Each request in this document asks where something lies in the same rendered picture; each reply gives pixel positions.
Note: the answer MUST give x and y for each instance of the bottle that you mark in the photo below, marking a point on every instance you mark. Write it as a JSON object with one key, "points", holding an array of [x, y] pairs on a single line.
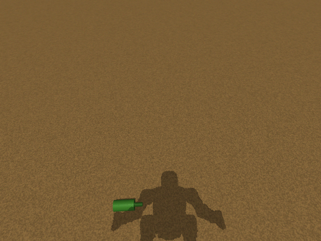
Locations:
{"points": [[125, 205]]}

